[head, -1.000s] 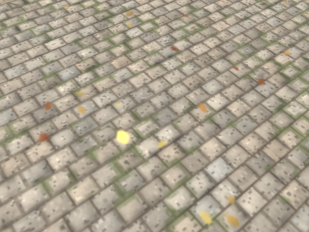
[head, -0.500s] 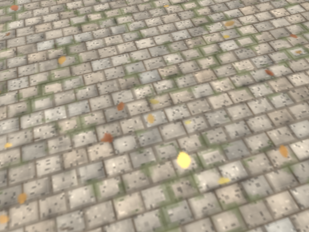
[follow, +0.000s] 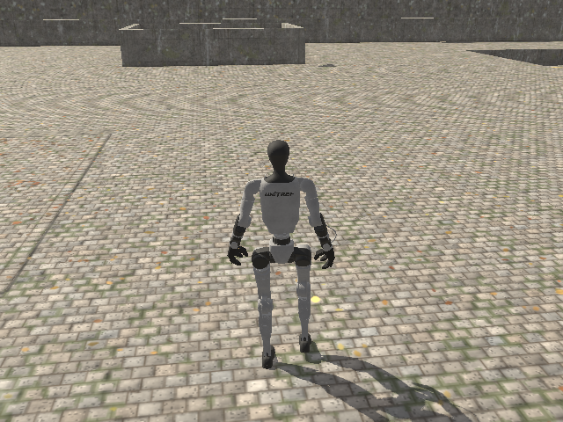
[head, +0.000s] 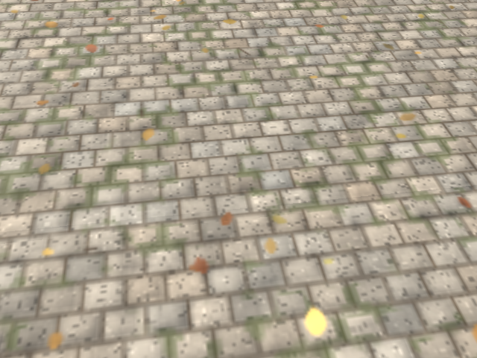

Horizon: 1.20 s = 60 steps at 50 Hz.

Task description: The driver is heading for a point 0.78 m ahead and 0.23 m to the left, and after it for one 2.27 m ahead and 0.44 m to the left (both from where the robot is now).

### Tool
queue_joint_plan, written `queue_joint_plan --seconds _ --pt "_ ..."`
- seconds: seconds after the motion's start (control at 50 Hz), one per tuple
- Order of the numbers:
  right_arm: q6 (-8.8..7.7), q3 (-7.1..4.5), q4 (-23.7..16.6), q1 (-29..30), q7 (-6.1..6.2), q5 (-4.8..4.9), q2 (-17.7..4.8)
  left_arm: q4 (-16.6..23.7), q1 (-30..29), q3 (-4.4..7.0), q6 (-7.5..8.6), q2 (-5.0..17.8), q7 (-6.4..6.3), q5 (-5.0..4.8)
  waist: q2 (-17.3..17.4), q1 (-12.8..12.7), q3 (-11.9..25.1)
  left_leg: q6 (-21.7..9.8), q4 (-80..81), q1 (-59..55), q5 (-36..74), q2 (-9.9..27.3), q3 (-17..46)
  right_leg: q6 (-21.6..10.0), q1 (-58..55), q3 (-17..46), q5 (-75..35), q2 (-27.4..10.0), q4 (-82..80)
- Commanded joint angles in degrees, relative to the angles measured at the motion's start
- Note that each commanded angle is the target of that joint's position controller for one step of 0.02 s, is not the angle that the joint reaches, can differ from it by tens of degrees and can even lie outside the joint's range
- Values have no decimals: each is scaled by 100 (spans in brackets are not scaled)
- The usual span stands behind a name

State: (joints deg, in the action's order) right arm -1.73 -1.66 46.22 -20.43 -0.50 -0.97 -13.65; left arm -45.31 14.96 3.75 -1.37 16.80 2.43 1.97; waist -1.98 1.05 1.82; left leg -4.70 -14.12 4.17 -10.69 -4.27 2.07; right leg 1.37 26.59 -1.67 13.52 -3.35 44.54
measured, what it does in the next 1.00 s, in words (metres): walks ahead, turning left: right foot, then left foot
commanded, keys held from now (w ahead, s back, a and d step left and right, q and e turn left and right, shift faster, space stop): w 0.18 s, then w+q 0.82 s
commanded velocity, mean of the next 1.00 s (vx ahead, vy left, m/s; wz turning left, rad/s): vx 0.47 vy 0.00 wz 0.38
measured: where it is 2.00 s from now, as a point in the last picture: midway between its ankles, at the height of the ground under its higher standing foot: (200, 291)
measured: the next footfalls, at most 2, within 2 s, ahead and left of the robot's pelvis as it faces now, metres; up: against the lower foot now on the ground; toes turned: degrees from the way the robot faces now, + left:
right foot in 0.18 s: +0.17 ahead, -0.13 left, +0.00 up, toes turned -3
left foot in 0.68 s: +0.48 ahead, +0.05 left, +0.00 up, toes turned +17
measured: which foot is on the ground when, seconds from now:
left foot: down 0.00-0.20, up 0.22-0.66, down 0.68-1.00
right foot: up 0.00-0.16, down 0.18-0.70, up 0.72-1.00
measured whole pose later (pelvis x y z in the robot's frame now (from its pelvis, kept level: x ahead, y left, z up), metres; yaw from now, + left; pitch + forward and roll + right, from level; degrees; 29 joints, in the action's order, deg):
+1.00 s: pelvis +0.49 +0.02 -0.01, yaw +24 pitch +1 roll +0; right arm -2.7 -3.7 52.2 -21.2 -0.3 0.0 -15.7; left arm -43.4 6.0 2.1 0.7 15.4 0.9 2.6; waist -1.7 2.8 -3.1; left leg -8.7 -16.4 4.5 -11.5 -10.1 4.9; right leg 3.2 38.4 2.6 8.3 -8.2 51.5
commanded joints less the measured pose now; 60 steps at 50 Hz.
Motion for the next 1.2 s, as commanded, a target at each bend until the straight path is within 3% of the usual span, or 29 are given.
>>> queue_joint_plan --seconds 0.02,0.12,0.16,0.18,0.2,0.22,0.24,0.26,0.28,0.32,0.4,0.48,0.54,0.6,0.64,0.66,0.68,0.7,0.72,0.74,0.76,0.78,0.8,0.84,0.9,1.0,1.12,1.16,1.2 --pt "-139 -266 -107 -223 34 -8 -973 567 -820 35 179 301 -17 -20 706 254 -614 -940 785 -183 -1226 1681 1477 -54 844 20 6 -51 -492" --pt "-214 -311 85 -217 19 -13 -1076 664 -864 20 293 303 -59 -57 662 151 -735 -878 481 224 -808 1715 1394 -296 -35 -98 137 72 -1132" --pt "-219 -308 125 -5 17 30 -1081 441 -145 43 368 287 -121 -36 461 -297 -590 -656 -139 820 -94 1492 1079 -407 -1408 -264 -112 299 -1755" --pt "-254 -245 130 23 15 -1 -906 183 590 125 434 481 -198 -18 135 -599 -245 -493 -1058 1273 555 1161 754 -498 -2539 -21 66 241 -1930" --pt "-290 -104 -63 133 -15 75 -463 108 1428 253 515 1064 -284 101 -934 -982 325 -181 -3023 2191 109 500 104 -861 -3649 1782 1470 -1159 -2752" --pt "-292 -122 -142 22 3 33 -474 -1 1688 367 501 1577 -263 33 -1602 -862 249 -79 -4245 3459 -1894 -241 -98 -1264 -3822 3874 2403 -2095 -3587" --pt "-235 -210 3 -3 20 -74 -788 45 1233 242 463 1066 -237 -11 -586 -548 -233 -199 -4926 3579 -1623 141 523 -1264 -3208 3584 2813 -1986 -3530" --pt "-226 -218 89 18 -47 -45 -761 163 711 142 472 701 -211 -52 -230 -309 -554 -227 -4949 3476 -1102 358 578 -1124 -2704 2881 2379 -1730 -3542" --pt "-200 -210 150 33 -90 -8 -683 207 420 74 501 464 -209 -57 -167 -184 -627 -179 -4794 3312 -754 503 531 -931 -2465 2197 1644 -1450 -3634" --pt "-98 -197 278 40 -142 -90 -594 153 335 -10 597 239 -250 -57 -336 -140 -574 -27 -4762 3145 -304 584 359 -715 -2372 1173 104 -1073 -3678" --pt "-8 -159 154 567 -219 -74 -405 -140 771 -14 699 241 -240 -106 -253 -163 -545 126 -4838 3620 247 627 144 -705 -2573 177 -2177 -983 -3559" --pt "-14 -56 -158 1480 -299 -72 -227 -342 873 -65 711 143 -256 -106 -258 -255 -762 211 -3566 3611 946 606 -333 -672 -2487 -555 -2973 -758 -3600" --pt "-13 39 -379 2090 -370 -83 -116 -548 1084 -64 710 240 -320 -122 -246 -374 -887 97 -2494 3219 1148 546 -812 -649 -2621 -824 -3406 -850 -3620" --pt "7 5 -382 1955 -343 -104 -266 -695 1092 -38 653 425 -409 -122 -327 -180 -655 -213 -2081 2665 775 246 -1055 -591 -3176 -1046 -5187 -1013 -3016" --pt "14 -78 -195 1274 -279 -112 -453 -718 955 4 561 599 -472 -89 -468 169 -206 -508 -2085 1942 195 -72 -1142 -584 -3416 -1168 -6462 -1101 -1882" --pt "-12 -159 -36 709 -244 -119 -605 -695 893 21 505 675 -471 -72 -459 405 137 -691 -1928 1249 7 -188 -1037 -629 -3246 -1156 -6312 -1148 -963" --pt "-42 -284 218 -107 -178 -174 -809 -637 785 26 472 712 -443 -76 -242 797 534 -912 -1481 91 -20 -189 -792 -588 -2601 -1214 -5336 -1058 366" --pt "-18 -447 296 -571 -75 -204 -1291 -466 913 -32 493 424 -393 -36 555 804 1022 -1250 -1418 -1150 -571 1079 832 -483 -1314 -1225 -1980 -693 2199" --pt "57 -559 101 -248 -52 -79 -1689 -59 955 -62 513 147 -272 -164 1618 394 1483 -2288 -649 -2428 -539 2386 4106 -182 962 -499 1908 625 4137" --pt "100 -536 145 -227 -18 33 -1493 58 197 -10 576 530 -264 -97 469 597 980 -2031 -273 -2177 -381 2205 3649 -282 1677 376 1343 263 4067" --pt "87 -490 171 84 29 73 -1288 161 10 -49 666 450 -236 -153 298 395 318 -1823 -118 -1376 49 2099 2909 -309 1633 396 777 -10 3540" --pt "49 -429 193 325 37 59 -1027 81 80 -46 693 438 -250 -140 -101 84 -159 -1571 3 -567 829 1832 2427 -272 1272 360 580 -192 2970" --pt "-4 -391 189 484 65 82 -917 70 108 -44 606 407 -256 -39 -158 -117 -315 -1429 42 -59 1363 1563 2024 -186 924 393 575 -303 2633" --pt "-122 -334 173 580 58 115 -822 27 317 -66 380 301 -219 96 26 -325 -224 -1324 130 385 1855 1230 1592 -12 457 349 572 -372 2201" --pt "-187 -382 246 298 34 106 -1034 216 -111 -77 253 238 -164 86 191 -244 -357 -1200 296 678 1800 969 1381 172 648 167 44 -386 1533" --pt "-162 -390 374 -394 39 96 -1047 619 -1262 -76 240 301 -152 46 433 222 -488 -866 250 54 1863 885 1583 215 1372 169 -1006 -255 391" --pt "-136 -387 462 -888 138 11 -1081 1032 -2193 -166 349 305 -95 -17 577 522 -529 -852 -251 -786 2753 1009 1896 40 1408 156 -1102 142 -695" --pt "-144 -413 410 -722 193 -5 -1181 1054 -2002 -155 400 407 -109 -42 657 334 -507 -706 -443 -737 3020 1089 2027 -95 763 247 -965 252 -1170" --pt "-184 -442 302 -304 169 -10 -1329 732 -914 -49 458 670 -206 -68 665 -194 -87 -416 -1294 -283 4155 908 1911 -310 -939 164 -530 553 -1476"
Keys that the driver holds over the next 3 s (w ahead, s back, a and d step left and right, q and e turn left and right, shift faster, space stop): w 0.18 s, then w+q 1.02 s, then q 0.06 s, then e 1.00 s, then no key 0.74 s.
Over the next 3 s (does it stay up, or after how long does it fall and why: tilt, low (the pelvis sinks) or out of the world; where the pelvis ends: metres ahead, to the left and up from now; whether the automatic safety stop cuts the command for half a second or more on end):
stays up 0.75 0.10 0.00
